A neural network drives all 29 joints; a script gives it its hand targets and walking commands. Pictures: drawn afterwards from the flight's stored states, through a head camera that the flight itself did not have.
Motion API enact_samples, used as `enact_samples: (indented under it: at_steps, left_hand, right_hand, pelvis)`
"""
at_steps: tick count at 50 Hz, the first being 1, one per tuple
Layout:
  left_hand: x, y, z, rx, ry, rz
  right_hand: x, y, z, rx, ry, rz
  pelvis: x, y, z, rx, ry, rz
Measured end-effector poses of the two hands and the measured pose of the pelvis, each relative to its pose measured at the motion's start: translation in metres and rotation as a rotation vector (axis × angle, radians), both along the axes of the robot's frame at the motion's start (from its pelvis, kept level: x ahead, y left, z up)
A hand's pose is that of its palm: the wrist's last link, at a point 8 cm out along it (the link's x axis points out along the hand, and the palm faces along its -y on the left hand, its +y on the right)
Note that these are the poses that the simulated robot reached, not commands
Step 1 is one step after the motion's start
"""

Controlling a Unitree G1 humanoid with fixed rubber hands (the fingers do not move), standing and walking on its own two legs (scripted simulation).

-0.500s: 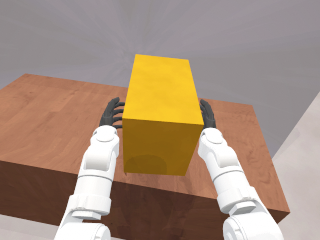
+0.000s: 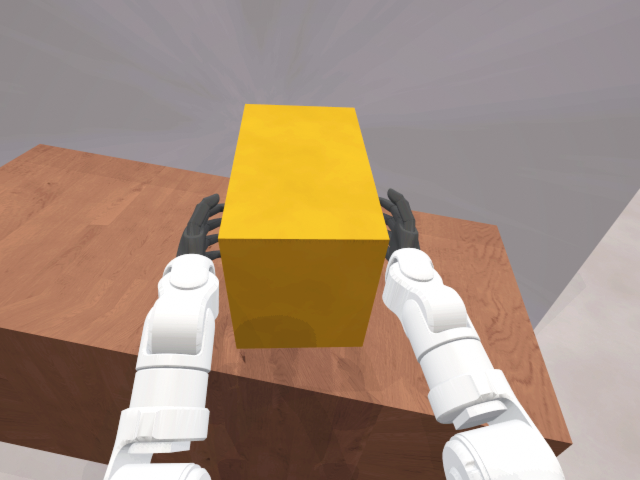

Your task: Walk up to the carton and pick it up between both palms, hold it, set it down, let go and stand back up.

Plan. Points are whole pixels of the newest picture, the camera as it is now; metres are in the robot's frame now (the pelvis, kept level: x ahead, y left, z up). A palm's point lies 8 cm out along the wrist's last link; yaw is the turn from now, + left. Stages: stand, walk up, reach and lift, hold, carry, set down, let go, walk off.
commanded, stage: hold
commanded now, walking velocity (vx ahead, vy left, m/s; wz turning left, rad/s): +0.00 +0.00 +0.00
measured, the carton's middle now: (300, 218) +0.43 -0.01 +0.16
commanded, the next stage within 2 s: set down in 1.46 s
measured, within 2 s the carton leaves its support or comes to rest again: neither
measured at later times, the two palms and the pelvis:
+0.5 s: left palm (188, 247) +0.35 +0.13 +0.17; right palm (399, 244) +0.35 -0.12 +0.18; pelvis -0.01 +0.00 +0.00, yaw -1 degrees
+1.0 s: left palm (190, 265) +0.32 +0.12 +0.17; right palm (408, 273) +0.32 -0.13 +0.16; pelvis -0.03 +0.00 +0.00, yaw -1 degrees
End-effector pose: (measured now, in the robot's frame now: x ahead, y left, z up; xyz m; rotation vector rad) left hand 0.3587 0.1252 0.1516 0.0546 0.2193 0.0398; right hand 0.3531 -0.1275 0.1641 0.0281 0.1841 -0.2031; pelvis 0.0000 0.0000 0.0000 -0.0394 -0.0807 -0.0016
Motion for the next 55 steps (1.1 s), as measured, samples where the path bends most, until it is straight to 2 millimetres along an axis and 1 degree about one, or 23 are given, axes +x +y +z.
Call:
enact_samples:
  at_steps: [4, 8, 20, 24, 32, 34, 37, 42, 48, 51, 55]
  left_hand:
    - [-0.003, 0.002, 0.004, 0.013, -0.007, 0.006]
    - [-0.005, 0.003, 0.011, 0.024, -0.015, 0.011]
    - [-0.007, 0.005, 0.023, 0.013, -0.028, 0.039]
    - [-0.007, 0.006, 0.023, 0.002, -0.024, 0.035]
    - [-0.008, 0.006, 0.016, 0.008, 0.008, 0.030]
    - [-0.012, 0.006, 0.017, 0.030, -0.004, 0.028]
    - [-0.024, 0.006, 0.021, 0.051, -0.035, 0.033]
    - [-0.036, 0.005, 0.022, 0.026, -0.028, 0.048]
    - [-0.038, 0.001, 0.021, 0.037, 0.015, 0.042]
    - [-0.037, -0.001, 0.024, 0.037, 0.008, 0.038]
    - [-0.034, -0.004, 0.031, 0.023, -0.017, 0.039]
  right_hand:
    - [-0.003, 0.002, -0.003, 0.010, -0.006, -0.002]
    - [-0.005, 0.003, -0.002, 0.014, -0.014, 0.002]
    - [-0.001, 0.006, 0.014, 0.004, -0.031, 0.031]
    - [-0.002, 0.006, 0.014, 0.001, -0.025, 0.028]
    - [-0.004, 0.006, 0.004, -0.014, 0.009, 0.024]
    - [-0.007, 0.006, 0.004, -0.008, -0.001, 0.029]
    - [-0.016, 0.006, 0.005, 0.022, -0.036, 0.035]
    - [-0.028, 0.005, 0.002, 0.049, -0.030, 0.033]
    - [-0.034, 0.002, -0.006, 0.052, 0.012, 0.025]
    - [-0.034, -0.001, -0.004, 0.055, 0.005, 0.021]
    - [-0.031, -0.003, 0.005, 0.056, -0.022, 0.018]
  pelvis:
    - [0.002, 0.003, -0.001, -0.003, -0.009, -0.001]
    - [0.001, 0.006, -0.001, -0.003, -0.021, -0.009]
    - [-0.003, 0.005, 0.001, 0.002, -0.041, -0.022]
    - [-0.005, 0.003, 0.001, 0.004, -0.051, -0.017]
    - [-0.008, 0.001, 0.000, 0.006, -0.047, -0.015]
    - [-0.008, 0.000, 0.000, 0.003, -0.044, -0.010]
    - [-0.009, 0.000, 0.000, -0.004, -0.047, 0.001]
    - [-0.015, -0.001, 0.000, 0.003, -0.082, 0.005]
    - [-0.026, -0.003, 0.000, 0.017, -0.077, -0.012]
    - [-0.031, -0.005, 0.000, 0.019, -0.058, -0.019]
    - [-0.035, -0.009, 0.000, 0.024, -0.036, -0.027]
